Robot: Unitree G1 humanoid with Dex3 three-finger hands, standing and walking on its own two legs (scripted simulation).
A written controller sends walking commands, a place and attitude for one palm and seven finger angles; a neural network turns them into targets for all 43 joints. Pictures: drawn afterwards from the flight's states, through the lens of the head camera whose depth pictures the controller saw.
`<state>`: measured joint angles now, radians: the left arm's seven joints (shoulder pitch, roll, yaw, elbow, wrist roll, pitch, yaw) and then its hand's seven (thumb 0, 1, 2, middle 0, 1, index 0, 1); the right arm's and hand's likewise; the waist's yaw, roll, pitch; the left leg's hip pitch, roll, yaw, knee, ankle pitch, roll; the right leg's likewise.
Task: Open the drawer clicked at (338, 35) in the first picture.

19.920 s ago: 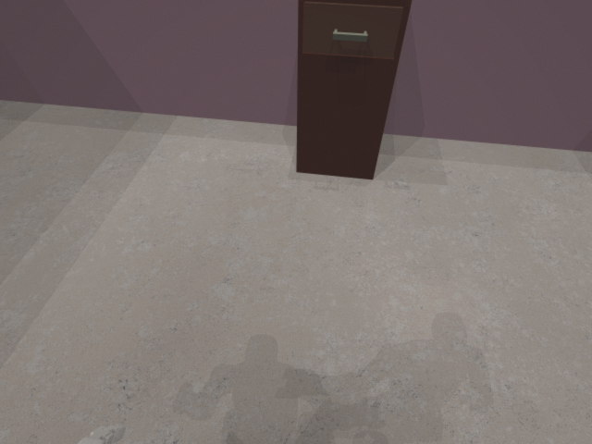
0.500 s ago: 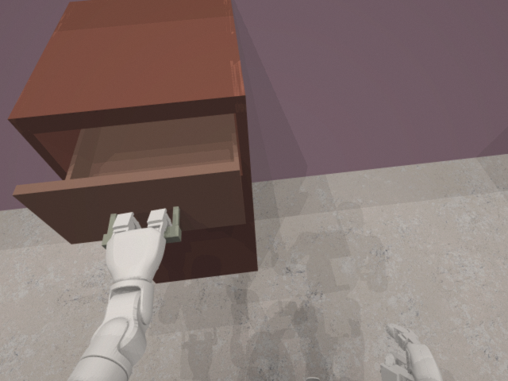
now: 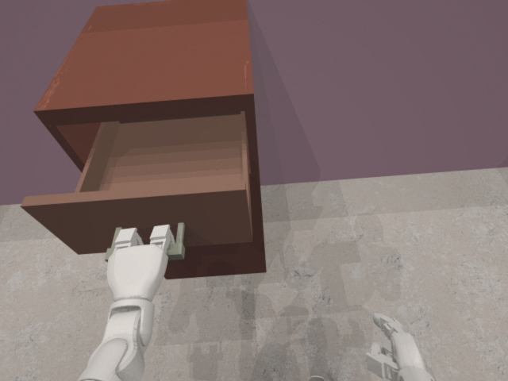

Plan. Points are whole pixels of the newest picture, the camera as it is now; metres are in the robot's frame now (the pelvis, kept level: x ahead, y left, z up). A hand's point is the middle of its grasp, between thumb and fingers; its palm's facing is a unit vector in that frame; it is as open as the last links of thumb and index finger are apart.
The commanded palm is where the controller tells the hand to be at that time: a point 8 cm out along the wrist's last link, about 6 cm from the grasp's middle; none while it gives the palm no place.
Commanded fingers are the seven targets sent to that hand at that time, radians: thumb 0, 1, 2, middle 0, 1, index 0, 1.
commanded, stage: pull the drawer open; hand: left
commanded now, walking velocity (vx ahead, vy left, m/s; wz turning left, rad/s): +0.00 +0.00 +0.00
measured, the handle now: (147, 242) +0.34 +0.23 -0.01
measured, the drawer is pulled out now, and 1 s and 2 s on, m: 0.19 0.30 0.30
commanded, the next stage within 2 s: open the thumb to release the handle in 0.76 s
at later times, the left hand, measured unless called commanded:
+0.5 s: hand (141, 340) +0.18 +0.20 -0.03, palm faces -0.01 -0.10 -1.00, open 5.8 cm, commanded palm +0.13 +0.20 +0.02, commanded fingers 0.00 0.90 0.90 -0.40 -1.35 -0.40 -1.35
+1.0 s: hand (133, 348) +0.17 +0.21 -0.03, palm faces +0.03 -0.06 -1.00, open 5.9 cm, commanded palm +0.13 +0.20 +0.02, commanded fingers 0.00 0.34 0.66 -0.36 -1.29 -0.36 -1.29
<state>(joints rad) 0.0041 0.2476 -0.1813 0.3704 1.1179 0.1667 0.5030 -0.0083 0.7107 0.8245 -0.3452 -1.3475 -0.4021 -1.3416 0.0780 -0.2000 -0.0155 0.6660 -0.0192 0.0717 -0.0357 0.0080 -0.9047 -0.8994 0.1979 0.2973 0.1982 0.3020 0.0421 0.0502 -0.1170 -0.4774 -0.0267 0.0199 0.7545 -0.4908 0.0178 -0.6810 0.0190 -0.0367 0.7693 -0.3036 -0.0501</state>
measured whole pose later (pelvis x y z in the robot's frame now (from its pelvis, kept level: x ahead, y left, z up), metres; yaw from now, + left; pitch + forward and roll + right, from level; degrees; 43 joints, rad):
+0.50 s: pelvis -0.01 +0.00 -0.01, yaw -2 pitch +12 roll +2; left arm 0.46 0.24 -0.15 0.02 1.11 0.10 0.55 0.01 0.73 0.76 -0.29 -1.34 -0.38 -1.29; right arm 0.11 -0.24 -0.05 0.61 -0.03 0.06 0.02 0.01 -0.91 -0.90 0.19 0.30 0.19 0.30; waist 0.03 0.05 -0.14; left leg -0.51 -0.02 0.06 0.82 -0.52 0.01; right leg -0.73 0.04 0.00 0.84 -0.32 -0.06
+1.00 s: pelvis -0.01 -0.01 -0.02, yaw -1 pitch +12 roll +2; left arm 0.46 0.25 -0.14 0.01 1.14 0.10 0.59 0.01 0.68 0.80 -0.33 -1.32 -0.39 -1.30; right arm 0.08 -0.22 -0.02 0.59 -0.05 0.04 0.01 0.01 -0.90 -0.90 0.20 0.30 0.20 0.30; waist 0.08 0.04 -0.13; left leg -0.55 -0.02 0.03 0.89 -0.55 0.01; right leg -0.77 0.03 -0.03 0.90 -0.35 -0.06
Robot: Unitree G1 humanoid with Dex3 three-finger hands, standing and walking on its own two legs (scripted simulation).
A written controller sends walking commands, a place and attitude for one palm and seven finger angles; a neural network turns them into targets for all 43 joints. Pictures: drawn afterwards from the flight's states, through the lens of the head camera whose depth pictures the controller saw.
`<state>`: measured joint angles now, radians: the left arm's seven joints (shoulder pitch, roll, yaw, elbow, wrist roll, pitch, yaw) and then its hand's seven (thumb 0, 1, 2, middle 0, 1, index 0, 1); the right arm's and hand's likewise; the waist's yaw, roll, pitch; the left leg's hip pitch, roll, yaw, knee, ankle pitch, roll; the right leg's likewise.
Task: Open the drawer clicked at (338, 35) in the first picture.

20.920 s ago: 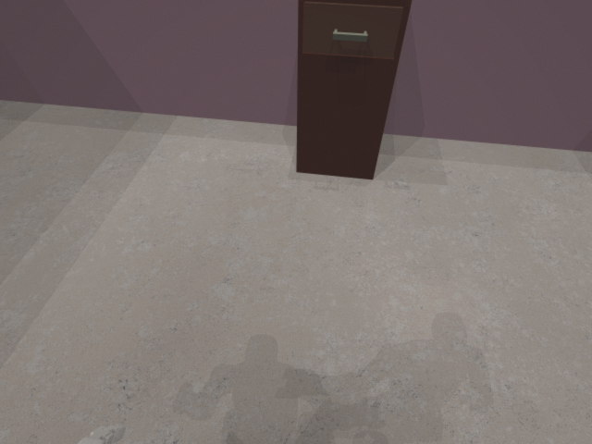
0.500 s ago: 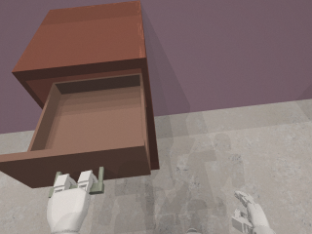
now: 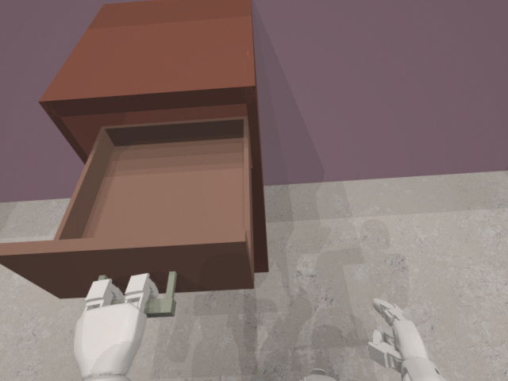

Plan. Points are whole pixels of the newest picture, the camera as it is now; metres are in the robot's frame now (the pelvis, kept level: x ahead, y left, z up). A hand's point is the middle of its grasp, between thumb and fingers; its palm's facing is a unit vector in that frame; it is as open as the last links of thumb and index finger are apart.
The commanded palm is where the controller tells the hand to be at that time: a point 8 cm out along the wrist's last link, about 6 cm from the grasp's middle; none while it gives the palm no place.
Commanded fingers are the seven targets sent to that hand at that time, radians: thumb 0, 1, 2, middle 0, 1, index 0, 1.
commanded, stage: open the thumb to release the handle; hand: left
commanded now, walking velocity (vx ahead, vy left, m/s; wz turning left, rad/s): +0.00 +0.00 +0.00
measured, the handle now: (134, 294) +0.23 +0.22 +0.01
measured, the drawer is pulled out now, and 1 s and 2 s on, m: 0.30 0.30 0.30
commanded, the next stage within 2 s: lift the hand off the handle in 0.36 s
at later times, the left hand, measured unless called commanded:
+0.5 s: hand (131, 336) +0.18 +0.21 -0.01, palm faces +0.01 -0.07 -1.00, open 13.4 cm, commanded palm +0.15 +0.21 +0.04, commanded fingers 0.00 -0.50 0.30 -0.30 -1.20 -0.30 -1.20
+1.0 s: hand (133, 321) +0.19 +0.21 +0.01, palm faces +0.04 -0.06 -1.00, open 13.4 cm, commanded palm +0.17 +0.21 +0.08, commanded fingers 0.00 -0.50 0.30 -0.30 -1.20 -0.30 -1.20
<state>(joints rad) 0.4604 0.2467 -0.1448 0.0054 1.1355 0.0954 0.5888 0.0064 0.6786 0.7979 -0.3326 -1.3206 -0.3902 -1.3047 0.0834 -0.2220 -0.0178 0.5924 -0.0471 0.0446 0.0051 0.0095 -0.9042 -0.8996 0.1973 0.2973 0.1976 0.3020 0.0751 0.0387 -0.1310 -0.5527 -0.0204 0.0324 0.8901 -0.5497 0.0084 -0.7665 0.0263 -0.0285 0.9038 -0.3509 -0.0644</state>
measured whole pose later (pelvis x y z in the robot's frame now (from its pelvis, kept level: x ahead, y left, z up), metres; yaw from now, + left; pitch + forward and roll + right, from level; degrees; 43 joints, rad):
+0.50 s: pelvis -0.02 +0.00 +0.01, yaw +1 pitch +10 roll +2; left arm 0.37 0.24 -0.17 0.08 1.11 0.13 0.54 0.00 -0.43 0.33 -0.31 -1.21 -0.33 -1.20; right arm 0.10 -0.23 -0.02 0.61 -0.04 0.03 -0.03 0.01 -0.90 -0.90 0.20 0.30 0.20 0.30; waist 0.07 0.05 -0.12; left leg -0.53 -0.03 0.02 0.86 -0.51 0.01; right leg -0.73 0.01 -0.04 0.86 -0.31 -0.06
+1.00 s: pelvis -0.01 -0.01 +0.02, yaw +0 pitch +8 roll +2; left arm 0.33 0.26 -0.19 0.04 1.08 0.18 0.50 0.00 -0.49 0.30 -0.32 -1.20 -0.40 -1.24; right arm 0.08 -0.22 -0.02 0.63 -0.03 0.06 -0.05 0.01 -0.90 -0.90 0.20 0.30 0.20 0.30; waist 0.07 0.06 -0.09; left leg -0.44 -0.03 0.02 0.76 -0.47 0.00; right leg -0.65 0.02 -0.03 0.79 -0.29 -0.07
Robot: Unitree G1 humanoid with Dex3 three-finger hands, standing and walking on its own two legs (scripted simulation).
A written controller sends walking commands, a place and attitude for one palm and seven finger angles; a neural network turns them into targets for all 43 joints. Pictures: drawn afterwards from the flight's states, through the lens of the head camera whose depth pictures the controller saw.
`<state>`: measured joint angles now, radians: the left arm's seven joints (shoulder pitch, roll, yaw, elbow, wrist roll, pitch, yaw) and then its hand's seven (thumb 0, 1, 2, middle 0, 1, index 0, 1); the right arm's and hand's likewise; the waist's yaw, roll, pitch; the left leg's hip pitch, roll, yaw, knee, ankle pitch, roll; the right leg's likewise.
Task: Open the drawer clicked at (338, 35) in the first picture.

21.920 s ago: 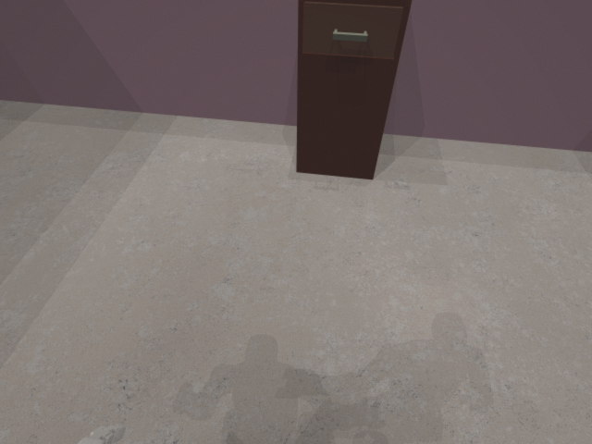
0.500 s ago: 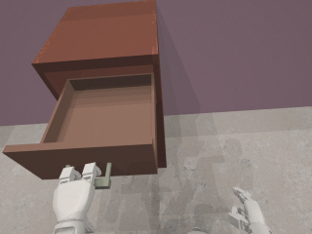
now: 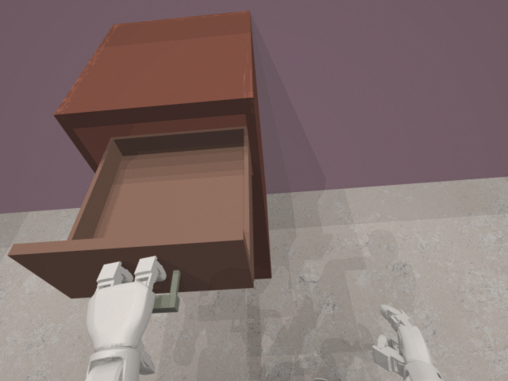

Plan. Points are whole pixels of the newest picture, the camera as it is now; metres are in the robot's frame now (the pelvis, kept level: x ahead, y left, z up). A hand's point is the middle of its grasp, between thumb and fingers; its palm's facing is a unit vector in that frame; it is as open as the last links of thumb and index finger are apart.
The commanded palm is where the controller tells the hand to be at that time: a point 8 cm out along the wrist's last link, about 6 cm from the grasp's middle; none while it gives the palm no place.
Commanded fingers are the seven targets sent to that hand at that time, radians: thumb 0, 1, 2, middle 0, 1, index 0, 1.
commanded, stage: lift the hand off the handle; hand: left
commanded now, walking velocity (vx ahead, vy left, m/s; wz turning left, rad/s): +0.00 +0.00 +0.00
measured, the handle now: (140, 292) +0.25 +0.23 -0.01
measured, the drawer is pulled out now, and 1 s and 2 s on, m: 0.30 0.30 0.30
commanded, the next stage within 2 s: draw the hand back to the body in 1.06 s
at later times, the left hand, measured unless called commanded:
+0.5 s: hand (118, 301) +0.21 +0.22 +0.06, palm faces +0.06 -0.11 -0.99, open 13.3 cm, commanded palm +0.18 +0.22 +0.13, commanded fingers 0.00 -0.50 0.30 -0.30 -1.20 -0.30 -1.20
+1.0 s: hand (103, 248) +0.24 +0.21 +0.15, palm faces +0.23 -0.18 -0.96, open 13.8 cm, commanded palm +0.18 +0.21 +0.19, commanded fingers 0.00 -0.50 0.30 -0.30 -1.20 -0.30 -1.20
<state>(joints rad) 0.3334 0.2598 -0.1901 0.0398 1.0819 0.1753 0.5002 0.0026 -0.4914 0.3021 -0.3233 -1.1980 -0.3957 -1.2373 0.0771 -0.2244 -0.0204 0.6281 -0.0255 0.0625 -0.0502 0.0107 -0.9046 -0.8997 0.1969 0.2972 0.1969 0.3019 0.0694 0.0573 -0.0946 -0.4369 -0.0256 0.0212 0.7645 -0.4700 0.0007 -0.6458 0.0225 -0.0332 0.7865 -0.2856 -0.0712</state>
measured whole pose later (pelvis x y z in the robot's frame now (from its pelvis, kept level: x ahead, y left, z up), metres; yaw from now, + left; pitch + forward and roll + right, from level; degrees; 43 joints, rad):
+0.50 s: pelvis +0.01 +0.01 +0.02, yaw +0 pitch +2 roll +1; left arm 0.36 0.32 -0.19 -0.15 1.04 0.16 0.33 0.00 -0.49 0.30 -0.35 -1.21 -0.41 -1.23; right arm 0.06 -0.22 -0.01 0.64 -0.03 0.07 -0.03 0.01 -0.90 -0.90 0.20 0.30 0.20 0.30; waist 0.11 0.09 -0.04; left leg -0.22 -0.03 0.01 0.58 -0.40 0.01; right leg -0.43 0.03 -0.03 0.61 -0.22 -0.06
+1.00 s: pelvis +0.01 +0.03 +0.03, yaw -1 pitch -3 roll +0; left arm 0.26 0.34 -0.21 -0.41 0.98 0.28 0.16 0.00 -0.49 0.30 -0.34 -1.21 -0.34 -1.20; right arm 0.00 -0.22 0.04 0.64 0.02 0.12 0.04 0.01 -0.90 -0.90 0.20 0.30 0.20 0.30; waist 0.12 0.12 -0.01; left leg -0.04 -0.03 0.02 0.42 -0.33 0.03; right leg -0.25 0.03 -0.02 0.45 -0.16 -0.04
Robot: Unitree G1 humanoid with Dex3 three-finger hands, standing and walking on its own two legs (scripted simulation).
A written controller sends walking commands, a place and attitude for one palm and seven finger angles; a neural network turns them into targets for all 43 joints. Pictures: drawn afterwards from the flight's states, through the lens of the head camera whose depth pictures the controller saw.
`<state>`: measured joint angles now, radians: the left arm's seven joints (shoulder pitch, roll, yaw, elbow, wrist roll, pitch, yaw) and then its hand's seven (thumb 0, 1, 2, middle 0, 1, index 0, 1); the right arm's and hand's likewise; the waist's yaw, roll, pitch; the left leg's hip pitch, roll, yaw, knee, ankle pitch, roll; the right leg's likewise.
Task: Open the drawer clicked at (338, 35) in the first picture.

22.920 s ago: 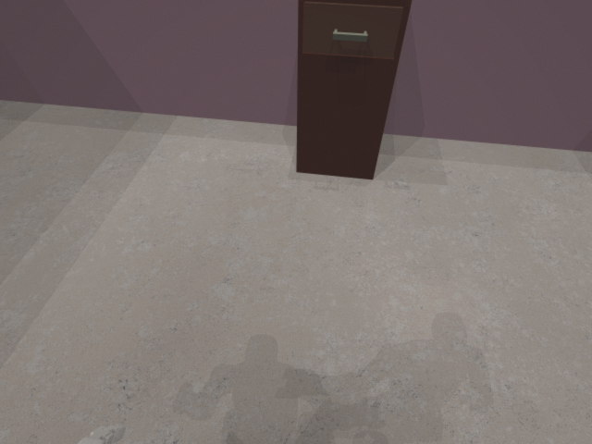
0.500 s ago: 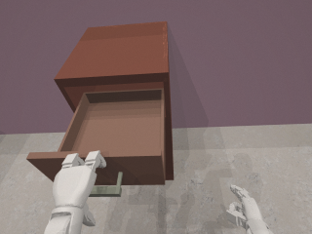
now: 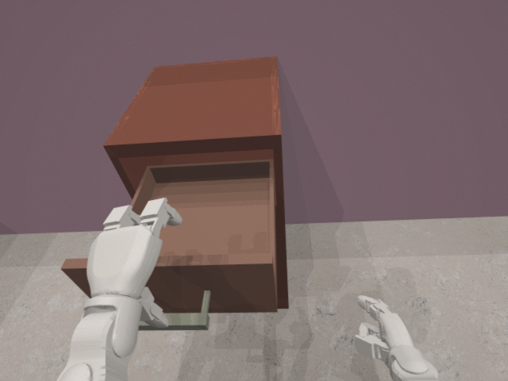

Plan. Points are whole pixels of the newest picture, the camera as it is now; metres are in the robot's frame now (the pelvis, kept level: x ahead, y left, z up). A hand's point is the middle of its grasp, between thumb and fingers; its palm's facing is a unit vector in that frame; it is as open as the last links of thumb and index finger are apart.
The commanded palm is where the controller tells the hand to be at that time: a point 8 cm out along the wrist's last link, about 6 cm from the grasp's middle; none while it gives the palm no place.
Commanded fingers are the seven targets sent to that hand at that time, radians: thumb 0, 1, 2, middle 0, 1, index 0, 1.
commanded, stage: lift the hand off the handle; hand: left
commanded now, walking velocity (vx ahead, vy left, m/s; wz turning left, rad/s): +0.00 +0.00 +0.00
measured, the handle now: (173, 309) +0.23 +0.21 -0.04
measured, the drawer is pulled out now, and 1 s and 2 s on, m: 0.30 0.30 0.30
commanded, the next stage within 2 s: draw the hand back to the body in 0.06 s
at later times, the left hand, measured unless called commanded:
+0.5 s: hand (126, 286) +0.20 +0.22 +0.10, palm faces +0.12 -0.09 -0.99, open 13.9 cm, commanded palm +0.15 +0.21 +0.16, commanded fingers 0.00 -0.50 0.30 -0.30 -1.20 -0.30 -1.20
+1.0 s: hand (117, 280) +0.19 +0.20 +0.15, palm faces +0.35 -0.84 -0.41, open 13.2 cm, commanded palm +0.14 +0.25 +0.17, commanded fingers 0.00 -0.05 0.50 -0.27 -0.91 -0.27 -0.91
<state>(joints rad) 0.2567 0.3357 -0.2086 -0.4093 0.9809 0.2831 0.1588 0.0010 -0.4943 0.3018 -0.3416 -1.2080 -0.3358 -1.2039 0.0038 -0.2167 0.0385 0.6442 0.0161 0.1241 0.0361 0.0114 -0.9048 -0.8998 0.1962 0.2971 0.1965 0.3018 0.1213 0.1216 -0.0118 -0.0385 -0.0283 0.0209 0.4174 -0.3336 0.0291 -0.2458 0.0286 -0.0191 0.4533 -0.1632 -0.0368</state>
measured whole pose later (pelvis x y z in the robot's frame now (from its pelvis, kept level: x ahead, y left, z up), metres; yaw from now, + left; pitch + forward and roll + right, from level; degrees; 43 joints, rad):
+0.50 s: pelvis -0.01 -0.02 +0.00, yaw +0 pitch -3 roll +0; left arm 0.36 0.44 -0.07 -0.39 0.92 0.25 0.12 0.00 -0.49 0.30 -0.32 -1.20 -0.32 -1.20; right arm 0.03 -0.26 0.04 0.63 0.02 0.12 0.01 0.01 -0.91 -0.90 0.20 0.30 0.20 0.30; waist 0.11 0.12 0.01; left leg -0.05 0.00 0.02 0.42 -0.32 0.00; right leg -0.25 0.05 -0.03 0.43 -0.14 -0.06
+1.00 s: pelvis +0.00 -0.01 +0.00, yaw +2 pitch -5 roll -1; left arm 0.47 0.31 0.16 -0.49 0.04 -0.08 0.12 0.00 -0.34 0.37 -0.31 -1.10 -0.31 -1.09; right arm 0.19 -0.20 0.05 0.61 -0.02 -0.16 -0.08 0.01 -0.90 -0.90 0.20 0.30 0.20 0.30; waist 0.07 0.06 0.05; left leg -0.01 0.00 -0.02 0.44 -0.34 0.01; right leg -0.18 0.05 -0.06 0.40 -0.15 -0.05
